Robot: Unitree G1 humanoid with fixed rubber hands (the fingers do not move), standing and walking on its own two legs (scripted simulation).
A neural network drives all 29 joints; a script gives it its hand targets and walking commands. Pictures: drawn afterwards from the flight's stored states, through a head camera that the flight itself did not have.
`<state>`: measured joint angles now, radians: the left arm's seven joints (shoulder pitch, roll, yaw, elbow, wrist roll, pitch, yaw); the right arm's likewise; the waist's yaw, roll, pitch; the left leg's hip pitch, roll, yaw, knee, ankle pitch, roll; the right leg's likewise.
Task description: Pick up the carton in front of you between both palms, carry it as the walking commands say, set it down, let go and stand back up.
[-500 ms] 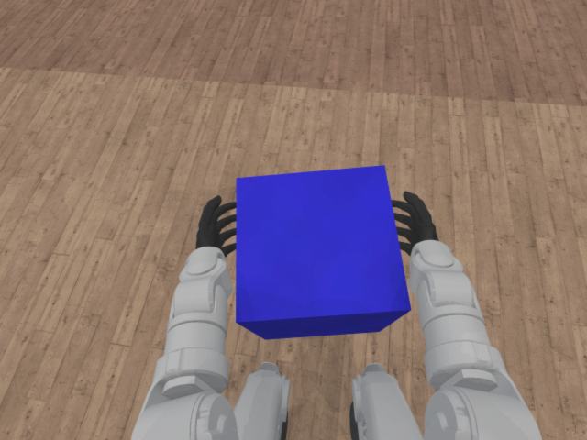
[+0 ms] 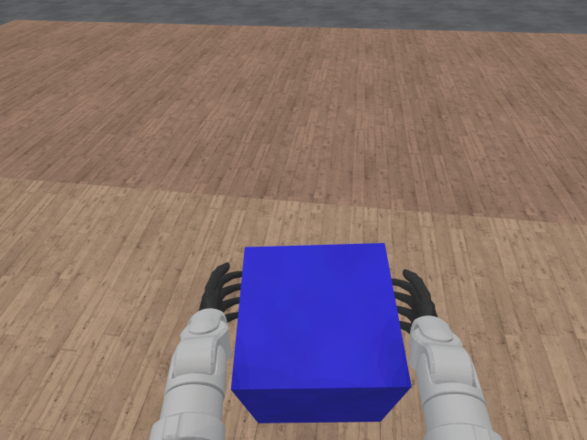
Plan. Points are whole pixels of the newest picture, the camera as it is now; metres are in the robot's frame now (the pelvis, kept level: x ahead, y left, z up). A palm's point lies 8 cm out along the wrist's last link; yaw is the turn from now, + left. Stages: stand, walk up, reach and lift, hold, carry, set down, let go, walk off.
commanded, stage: reach and lift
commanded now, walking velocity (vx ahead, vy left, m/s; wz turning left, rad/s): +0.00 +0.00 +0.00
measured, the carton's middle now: (316, 339) +0.31 +0.00 -0.08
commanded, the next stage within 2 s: hold in 1.12 s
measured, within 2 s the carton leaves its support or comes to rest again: neither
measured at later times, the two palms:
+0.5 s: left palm (206, 307) +0.29 +0.15 +0.05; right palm (433, 317) +0.28 -0.15 +0.04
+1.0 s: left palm (206, 298) +0.30 +0.15 +0.06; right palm (434, 307) +0.29 -0.15 +0.05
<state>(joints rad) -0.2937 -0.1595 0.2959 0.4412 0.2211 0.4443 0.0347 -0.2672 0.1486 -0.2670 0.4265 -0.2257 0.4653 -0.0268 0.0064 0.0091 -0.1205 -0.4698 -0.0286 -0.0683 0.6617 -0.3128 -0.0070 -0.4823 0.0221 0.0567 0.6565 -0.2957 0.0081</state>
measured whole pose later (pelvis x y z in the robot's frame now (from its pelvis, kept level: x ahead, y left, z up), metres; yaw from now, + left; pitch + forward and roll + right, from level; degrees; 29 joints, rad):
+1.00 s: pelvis +0.01 +0.00 +0.02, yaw +0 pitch -5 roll +0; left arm -0.29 -0.16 0.26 0.32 0.30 0.66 0.00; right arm -0.26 0.15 -0.22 0.29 -0.29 0.69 0.00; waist 0.00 0.01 0.02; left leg -0.07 -0.02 -0.08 0.37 -0.21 -0.01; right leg -0.08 0.02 0.06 0.37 -0.19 0.00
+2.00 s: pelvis +0.00 +0.00 +0.02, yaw +0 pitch -8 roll +0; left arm -0.29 -0.16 0.25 0.25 0.30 0.74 -0.01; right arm -0.27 0.15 -0.21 0.23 -0.29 0.77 0.00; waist 0.00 0.01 0.03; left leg -0.03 -0.02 -0.08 0.36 -0.20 -0.01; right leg -0.04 0.02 0.06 0.35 -0.18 0.00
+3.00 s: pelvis +0.17 +0.00 +0.01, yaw +3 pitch +5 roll -2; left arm -0.16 -0.13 0.07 -0.30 0.11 1.17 0.09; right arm -0.11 0.13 -0.12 -0.37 -0.10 1.21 -0.09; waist -0.01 0.03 -0.15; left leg -0.31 0.06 0.04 0.88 -0.47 0.01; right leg -0.35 -0.01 -0.23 0.48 -0.21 -0.07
